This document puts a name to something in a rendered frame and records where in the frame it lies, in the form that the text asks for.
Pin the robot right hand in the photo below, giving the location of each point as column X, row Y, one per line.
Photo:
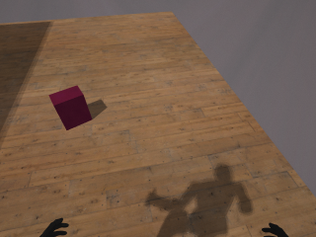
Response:
column 274, row 230

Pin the carton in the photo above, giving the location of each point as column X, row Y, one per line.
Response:
column 71, row 107

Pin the robot left hand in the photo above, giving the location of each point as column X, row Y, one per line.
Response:
column 56, row 224

